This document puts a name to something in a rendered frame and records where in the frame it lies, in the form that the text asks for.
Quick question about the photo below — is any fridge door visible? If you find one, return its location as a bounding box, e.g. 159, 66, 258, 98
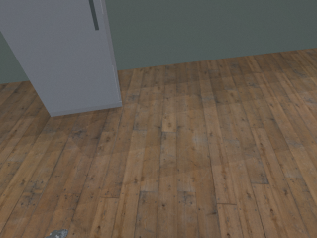
0, 0, 119, 113

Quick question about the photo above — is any handle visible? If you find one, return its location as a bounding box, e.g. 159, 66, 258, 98
88, 0, 99, 31

